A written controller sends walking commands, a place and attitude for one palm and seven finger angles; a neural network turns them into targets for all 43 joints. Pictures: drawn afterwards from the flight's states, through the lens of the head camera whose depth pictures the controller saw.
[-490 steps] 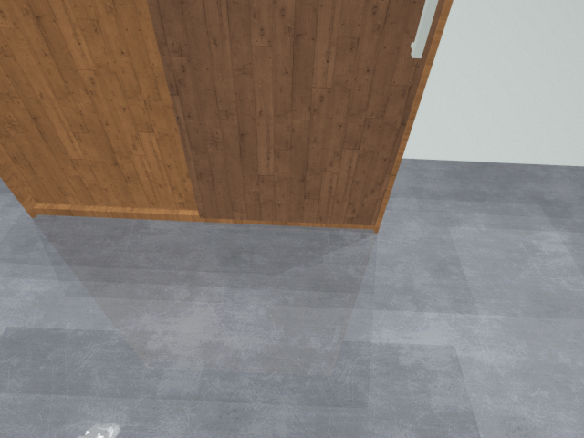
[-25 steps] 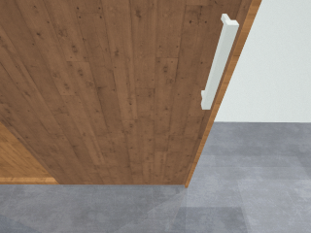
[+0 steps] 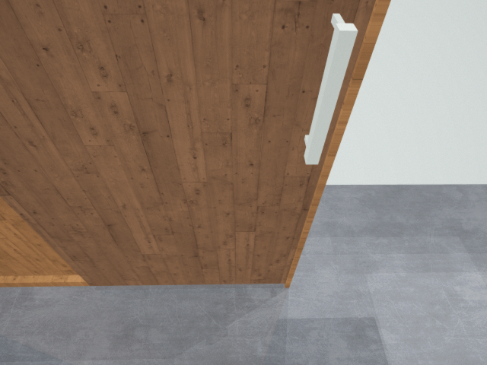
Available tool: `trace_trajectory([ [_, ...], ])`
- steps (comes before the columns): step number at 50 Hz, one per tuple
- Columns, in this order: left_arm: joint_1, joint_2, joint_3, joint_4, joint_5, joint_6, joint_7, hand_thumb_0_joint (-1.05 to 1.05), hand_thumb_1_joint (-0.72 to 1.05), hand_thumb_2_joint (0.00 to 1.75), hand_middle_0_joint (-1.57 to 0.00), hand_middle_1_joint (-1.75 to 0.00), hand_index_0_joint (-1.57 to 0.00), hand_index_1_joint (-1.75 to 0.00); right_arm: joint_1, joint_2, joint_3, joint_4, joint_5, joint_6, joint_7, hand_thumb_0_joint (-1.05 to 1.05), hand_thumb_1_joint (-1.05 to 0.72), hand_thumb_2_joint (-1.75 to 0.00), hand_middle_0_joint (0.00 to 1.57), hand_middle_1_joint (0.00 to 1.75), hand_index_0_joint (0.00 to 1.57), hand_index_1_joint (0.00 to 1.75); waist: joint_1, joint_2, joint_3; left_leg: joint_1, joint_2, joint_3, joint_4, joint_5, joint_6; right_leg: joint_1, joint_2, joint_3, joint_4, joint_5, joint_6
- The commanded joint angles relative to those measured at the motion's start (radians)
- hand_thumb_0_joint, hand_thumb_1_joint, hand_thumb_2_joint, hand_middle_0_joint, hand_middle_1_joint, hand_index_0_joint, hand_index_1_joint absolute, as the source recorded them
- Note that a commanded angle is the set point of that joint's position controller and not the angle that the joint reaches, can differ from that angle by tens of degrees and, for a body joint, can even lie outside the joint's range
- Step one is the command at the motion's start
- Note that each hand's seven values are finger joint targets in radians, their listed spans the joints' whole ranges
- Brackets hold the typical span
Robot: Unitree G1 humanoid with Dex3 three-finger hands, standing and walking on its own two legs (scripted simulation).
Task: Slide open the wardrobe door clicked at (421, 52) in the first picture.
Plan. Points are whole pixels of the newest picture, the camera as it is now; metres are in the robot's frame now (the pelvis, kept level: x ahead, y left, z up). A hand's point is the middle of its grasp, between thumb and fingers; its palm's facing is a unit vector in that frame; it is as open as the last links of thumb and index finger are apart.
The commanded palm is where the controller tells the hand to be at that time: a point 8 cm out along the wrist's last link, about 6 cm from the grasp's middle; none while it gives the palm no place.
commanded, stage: raise the hand with hooked fingers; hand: right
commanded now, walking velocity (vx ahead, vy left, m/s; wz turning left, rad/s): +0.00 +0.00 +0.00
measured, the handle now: (322, 98) +0.51 -0.10 +0.19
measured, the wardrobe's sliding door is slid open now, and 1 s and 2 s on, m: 0.00 0.00 0.00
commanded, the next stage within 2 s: none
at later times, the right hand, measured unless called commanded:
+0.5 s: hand out of the picture +0.12 -0.21 +0.01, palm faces +0.06 +1.00 -0.03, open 9.2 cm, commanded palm +0.12 -0.26 +0.03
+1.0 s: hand (468, 320) +0.18 -0.25 +0.10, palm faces -0.02 +1.00 -0.08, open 12.2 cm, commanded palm +0.15 -0.31 +0.12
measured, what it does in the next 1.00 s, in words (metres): shifts its weight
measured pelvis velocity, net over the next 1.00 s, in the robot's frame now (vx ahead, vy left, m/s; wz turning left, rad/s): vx -0.05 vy -0.03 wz -0.03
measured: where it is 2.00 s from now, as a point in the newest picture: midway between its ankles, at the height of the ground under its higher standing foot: outside the picture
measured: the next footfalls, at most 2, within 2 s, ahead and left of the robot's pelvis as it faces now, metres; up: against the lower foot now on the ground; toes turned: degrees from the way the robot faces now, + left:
none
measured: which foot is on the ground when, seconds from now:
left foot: down 0.00-1.00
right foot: down 0.00-1.00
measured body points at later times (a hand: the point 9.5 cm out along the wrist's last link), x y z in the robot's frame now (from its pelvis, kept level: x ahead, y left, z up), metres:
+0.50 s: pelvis -0.06 +0.00 -0.05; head -0.05 -0.01 +0.40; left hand +0.16 +0.24 -0.09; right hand +0.11 -0.26 +0.02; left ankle -0.07 +0.10 -0.74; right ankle +0.02 -0.12 -0.74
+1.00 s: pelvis -0.05 -0.03 -0.02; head -0.06 -0.02 +0.43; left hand +0.12 +0.21 -0.08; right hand +0.17 -0.31 +0.11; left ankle -0.07 +0.10 -0.74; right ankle +0.02 -0.12 -0.74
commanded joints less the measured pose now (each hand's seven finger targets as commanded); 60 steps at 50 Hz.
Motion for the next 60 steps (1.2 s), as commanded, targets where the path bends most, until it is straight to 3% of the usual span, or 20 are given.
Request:
trace_trajectory([
  [1,-0.012,0.161,0.043,-0.362,-0.02,-0.273,0.068,0.0,0.9,0.9,-0.2,-0.3,-0.2,-0.3,-0.007,-0.107,-0.05,-1.062,0.099,-0.168,-0.057,0.0,-0.83,-0.87,0.21,0.34,0.21,0.34,0.027,-0.281,-0.348,-0.222,0.014,0.034,0.16,0.267,0.006,0.373,-0.03,0.08,-0.021,0.522,-0.039],
  [2,-0.007,0.151,0.035,-0.332,-0.048,-0.279,0.059,0.0,0.9,0.9,-0.2,-0.3,-0.2,-0.3,0.054,0.011,0.001,-0.983,0.134,-0.131,-0.044,0.0,-0.81,-0.86,0.21,0.36,0.21,0.36,0.047,-0.165,-0.264,-0.284,0.01,0.046,0.175,0.194,-0.009,0.305,-0.014,0.108,0.004,0.482,-0.041],
  [3,-0.038,0.184,0.06,-0.4,-0.042,-0.281,0.055,0.0,0.9,0.9,-0.2,-0.3,-0.2,-0.3,-0.061,-0.037,-0.031,-1.079,0.145,-0.168,-0.022,0.0,-0.78,-0.85,0.21,0.37,0.21,0.37,0.058,-0.088,-0.155,-0.335,0.012,0.048,0.131,0.173,-0.016,0.2,-0.012,0.121,0.041,0.358,-0.034],
  [4,-0.032,0.206,0.078,-0.412,-0.021,-0.28,0.056,0.0,0.9,0.9,-0.2,-0.3,-0.2,-0.3,-0.055,-0.089,-0.09,-1.034,0.143,-0.211,0.004,0.0,-0.76,-0.84,0.21,0.39,0.21,0.39,0.077,0.034,-0.147,-0.376,0.009,0.05,0.108,0.188,-0.018,0.104,0.01,0.112,0.088,0.241,-0.031],
  [5,-0.037,0.201,0.085,-0.442,-0.016,-0.272,0.051,0.0,0.9,0.9,-0.2,-0.3,-0.2,-0.3,0.038,-0.094,-0.138,-0.932,0.145,-0.258,0.042,0.0,-0.74,-0.83,0.21,0.4,0.21,0.4,0.058,0.121,-0.099,-0.4,0.008,0.054,0.12,0.187,-0.017,0.009,0.03,0.106,0.125,0.182,-0.027],
  [7,-0.09,0.189,0.094,-0.487,-0.002,-0.257,0.027,0.0,0.9,0.9,-0.2,-0.3,-0.2,-0.3,0.222,0.018,-0.102,-0.744,0.185,-0.389,0.171,0.0,-0.69,-0.81,0.22,0.43,0.22,0.43,0.002,0.275,-0.051,-0.491,-0.002,0.056,0.224,0.178,-0.022,-0.173,0.033,0.096,0.198,0.105,-0.006],
  [8,-0.113,0.193,0.101,-0.51,-0.003,-0.251,0.009,0.0,0.9,0.9,-0.2,-0.3,-0.2,-0.3,0.258,0.013,-0.115,-0.714,0.205,-0.458,0.245,0.0,-0.67,-0.8,0.22,0.45,0.22,0.45,-0.018,0.292,-0.063,-0.515,0.005,0.042,0.267,0.155,-0.021,-0.251,0.037,0.093,0.234,0.055,0.001],
  [9,-0.132,0.2,0.108,-0.544,-0.01,-0.247,-0.005,0.0,0.9,0.9,-0.2,-0.3,-0.2,-0.3,0.27,-0.026,-0.149,-0.713,0.222,-0.523,0.321,0.0,-0.64,-0.79,0.22,0.47,0.22,0.47,-0.031,0.266,-0.093,-0.515,0.017,0.015,0.295,0.15,-0.017,-0.298,0.042,0.086,0.269,0.027,0.008],
  [10,-0.135,0.212,0.112,-0.582,-0.018,-0.241,-0.023,0.0,0.9,0.9,-0.2,-0.3,-0.2,-0.3,0.281,-0.091,-0.198,-0.683,0.232,-0.562,0.406,0.0,-0.62,-0.78,0.22,0.48,0.22,0.48,-0.049,0.166,-0.113,-0.487,0.036,-0.021,0.326,0.186,-0.004,-0.31,0.048,0.077,0.299,0.038,0.012],
  [12,-0.165,0.216,0.112,-0.677,-0.032,-0.227,-0.022,0.0,0.9,0.9,-0.2,-0.3,-0.2,-0.3,0.215,-0.192,-0.283,-0.805,0.272,-0.549,0.476,0.0,-0.57,-0.76,0.22,0.51,0.22,0.51,-0.064,0.089,-0.225,-0.437,0.049,-0.058,0.321,0.138,-0.008,-0.306,0.062,0.049,0.321,0.019,-0.005],
  [14,-0.171,0.204,0.099,-0.738,-0.044,-0.208,-0.002,0.0,0.9,0.9,-0.2,-0.3,-0.2,-0.3,0.125,-0.212,-0.316,-0.937,0.313,-0.489,0.466,0.0,-0.53,-0.74,0.23,0.54,0.23,0.54,-0.056,0.05,-0.259,-0.442,0.05,-0.085,0.283,0.028,-0.023,-0.29,0.064,0.04,0.321,-0.035,-0.017],
  [16,-0.141,0.199,0.092,-0.753,-0.039,-0.192,0.02,0.0,0.9,0.9,-0.2,-0.3,-0.2,-0.3,-0.005,-0.216,-0.319,-1.048,0.334,-0.469,0.422,0.0,-0.48,-0.72,0.23,0.57,0.23,0.57,-0.02,0.033,-0.208,-0.513,0.033,-0.095,0.253,-0.122,-0.026,-0.287,0.048,0.062,0.319,-0.108,-0.023],
  [20,-0.078,0.19,0.067,-0.713,-0.026,-0.214,0.05,0.0,0.9,0.9,-0.2,-0.3,-0.2,-0.3,-0.285,-0.232,-0.241,-1.294,0.291,-0.556,0.355,0.0,-0.39,-0.68,0.24,0.63,0.24,0.63,0.06,-0.077,-0.2,-0.573,0.012,-0.103,0.244,-0.157,-0.013,-0.213,0.019,0.105,0.335,-0.126,-0.038],
  [22,-0.063,0.194,0.058,-0.679,-0.03,-0.24,0.06,0.0,0.9,0.9,-0.2,-0.3,-0.2,-0.3,-0.273,-0.219,-0.207,-1.248,0.28,-0.565,0.365,0.0,-0.34,-0.66,0.24,0.66,0.24,0.66,0.072,-0.114,-0.192,-0.58,0.003,-0.084,0.241,-0.145,-0.005,-0.186,0.015,0.123,0.321,-0.136,-0.039],
  [25,-0.069,0.209,0.041,-0.653,-0.042,-0.267,0.069,0.0,0.9,0.9,-0.2,-0.3,-0.2,-0.3,-0.253,-0.23,-0.186,-1.147,0.288,-0.495,0.413,0.0,-0.27,-0.63,0.25,0.7,0.25,0.7,0.068,-0.111,-0.143,-0.557,0.0,-0.08,0.207,-0.143,-0.007,-0.182,0.016,0.14,0.281,-0.16,-0.041],
  [30,-0.099,0.205,0.035,-0.66,-0.047,-0.279,0.069,0.0,0.9,0.9,-0.2,-0.3,-0.2,-0.3,-0.165,-0.327,-0.331,-1.045,0.309,-0.315,0.434,0.0,-0.15,-0.58,0.25,0.78,0.25,0.78,-0.013,-0.044,-0.192,-0.426,0.006,-0.055,0.163,-0.094,-0.01,-0.149,0.017,0.14,0.2,-0.099,-0.035],
  [35,-0.107,0.196,0.022,-0.676,-0.041,-0.299,0.056,0.0,0.9,0.9,-0.2,-0.3,-0.2,-0.3,-0.183,-0.341,-0.409,-1.12,0.359,-0.274,0.415,0.0,-0.04,-0.53,0.26,0.86,0.26,0.86,-0.04,-0.006,-0.23,-0.357,-0.012,-0.007,0.157,0.016,-0.011,-0.087,0.018,0.136,0.15,-0.019,-0.034],
  [39,-0.087,0.2,0.022,-0.666,-0.048,-0.323,0.046,0.0,0.9,0.9,-0.2,-0.3,-0.2,-0.3,-0.209,-0.304,-0.362,-1.167,0.35,-0.263,0.42,0.0,0.06,-0.49,0.27,0.92,0.27,0.92,-0.019,-0.041,-0.22,-0.374,-0.021,0.022,0.148,0.047,-0.014,-0.026,0.016,0.136,0.112,-0.015,-0.033],
  [54,-0.118,0.208,-0.002,-0.647,-0.061,-0.318,0.069,0.0,0.9,0.9,-0.2,-0.3,-0.2,-0.3,-0.47,-0.432,-0.454,-1.187,0.358,-0.099,0.468,0.0,0.41,-0.34,0.29,1.14,0.29,1.14,-0.034,-0.123,-0.161,-0.271,-0.026,0.028,0.035,0.095,-0.002,0.119,0.024,0.154,-0.015,0.001,-0.025],
  [60,-0.143,0.209,-0.017,-0.653,-0.065,-0.294,0.073,0.0,0.9,0.9,-0.2,-0.3,-0.2,-0.3,-0.572,-0.508,-0.499,-1.133,0.362,-0.025,0.504,0.0,0.5,-0.3,0.3,1.2,0.3,1.2,-0.043,-0.081,-0.158,-0.229,-0.024,0.006,-0.023,0.08,0.0,0.14,0.032,0.155,-0.039,-0.015,-0.03],
])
